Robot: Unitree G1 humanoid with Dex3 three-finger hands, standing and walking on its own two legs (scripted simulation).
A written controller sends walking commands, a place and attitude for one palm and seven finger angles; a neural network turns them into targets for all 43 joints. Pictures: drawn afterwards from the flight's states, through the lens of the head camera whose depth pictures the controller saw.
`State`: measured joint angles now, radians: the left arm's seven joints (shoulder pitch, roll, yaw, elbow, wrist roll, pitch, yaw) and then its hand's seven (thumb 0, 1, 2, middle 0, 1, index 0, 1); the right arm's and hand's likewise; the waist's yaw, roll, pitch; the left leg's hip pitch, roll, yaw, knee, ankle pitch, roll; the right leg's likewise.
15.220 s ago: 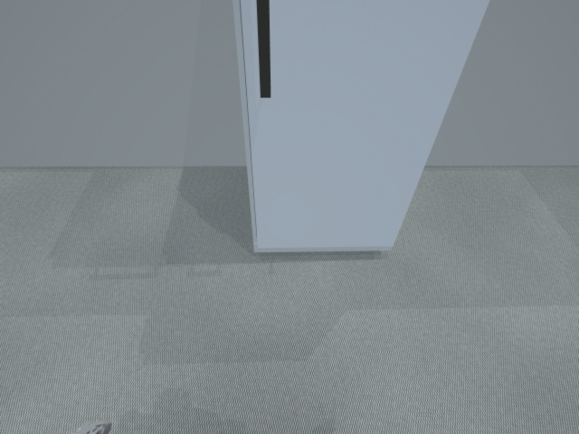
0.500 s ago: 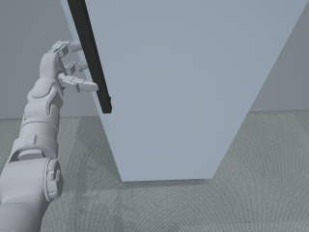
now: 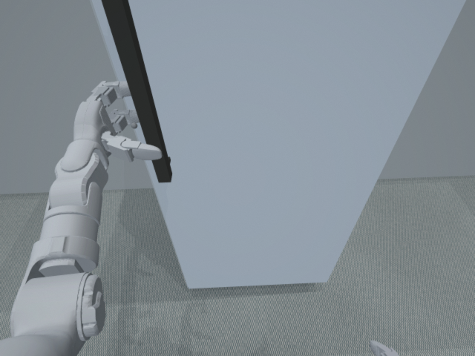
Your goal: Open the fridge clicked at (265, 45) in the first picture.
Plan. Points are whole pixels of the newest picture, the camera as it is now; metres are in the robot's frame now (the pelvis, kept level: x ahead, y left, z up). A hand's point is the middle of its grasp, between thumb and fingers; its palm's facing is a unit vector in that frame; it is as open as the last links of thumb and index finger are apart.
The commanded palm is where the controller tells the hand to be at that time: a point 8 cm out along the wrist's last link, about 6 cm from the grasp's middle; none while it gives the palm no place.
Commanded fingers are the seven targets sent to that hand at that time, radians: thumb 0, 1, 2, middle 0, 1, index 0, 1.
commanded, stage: slide the fingers in behind the handle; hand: left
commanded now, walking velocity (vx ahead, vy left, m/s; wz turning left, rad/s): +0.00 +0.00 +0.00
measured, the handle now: (142, 82) +0.49 +0.18 +0.24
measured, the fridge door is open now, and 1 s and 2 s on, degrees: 0 0 0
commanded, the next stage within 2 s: grip the handle and tug to test in 1.24 s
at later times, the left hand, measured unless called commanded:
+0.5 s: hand (147, 123) +0.43 +0.17 +0.20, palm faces +0.09 -1.00 +0.02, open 14.0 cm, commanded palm +0.40 +0.22 +0.20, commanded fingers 0.00 -0.50 0.30 -0.30 -1.20 -0.30 -1.20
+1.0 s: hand (152, 124) +0.43 +0.16 +0.20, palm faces +0.09 -1.00 +0.01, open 14.3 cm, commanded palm +0.40 +0.21 +0.20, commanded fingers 0.00 -0.50 0.30 -0.30 -1.20 -0.30 -1.20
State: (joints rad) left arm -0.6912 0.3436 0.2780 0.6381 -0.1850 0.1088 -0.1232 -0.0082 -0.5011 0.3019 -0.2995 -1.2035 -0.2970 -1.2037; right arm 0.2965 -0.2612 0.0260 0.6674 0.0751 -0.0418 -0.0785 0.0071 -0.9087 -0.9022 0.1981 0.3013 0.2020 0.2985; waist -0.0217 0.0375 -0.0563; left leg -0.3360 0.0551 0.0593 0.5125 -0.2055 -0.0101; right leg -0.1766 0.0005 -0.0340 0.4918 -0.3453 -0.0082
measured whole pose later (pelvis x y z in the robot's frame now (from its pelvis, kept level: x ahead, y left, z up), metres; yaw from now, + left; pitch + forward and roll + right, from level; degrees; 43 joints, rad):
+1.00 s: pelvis +0.00 -0.01 +0.00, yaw +0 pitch +1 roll +0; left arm -0.68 0.27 0.23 0.57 -0.18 0.16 -0.04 -0.01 -0.50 0.30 -0.27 -1.20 -0.24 -1.18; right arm 0.26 -0.25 0.02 0.68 0.06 -0.03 -0.08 0.01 -0.91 -0.90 0.20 0.30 0.20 0.30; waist -0.01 0.04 -0.05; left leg -0.29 0.05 0.05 0.47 -0.19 -0.02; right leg -0.13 0.00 -0.04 0.46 -0.34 -0.01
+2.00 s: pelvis +0.01 -0.01 +0.00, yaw +0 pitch +1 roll +0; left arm -0.68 0.27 0.22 0.56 -0.17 0.17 -0.03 0.01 0.64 0.79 -0.38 -1.36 -0.39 -1.37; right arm 0.26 -0.25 0.02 0.68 0.06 -0.02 -0.08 0.01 -0.91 -0.90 0.20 0.30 0.20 0.30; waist -0.01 0.04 -0.05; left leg -0.29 0.05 0.05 0.47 -0.20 -0.02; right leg -0.12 0.00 -0.04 0.45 -0.34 -0.02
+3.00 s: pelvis +0.06 -0.01 +0.01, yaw -1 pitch +2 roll +1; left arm -0.39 0.24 0.24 0.11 -0.21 0.34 -0.04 0.01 0.70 0.76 -0.32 -1.40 -0.30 -1.37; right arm 0.20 -0.25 0.02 0.62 0.06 0.02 -0.07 0.01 -0.91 -0.90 0.20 0.30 0.20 0.30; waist 0.00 0.04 -0.08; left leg -0.20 0.05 0.08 0.43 -0.25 -0.03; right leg -0.06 0.00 -0.02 0.42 -0.35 -0.01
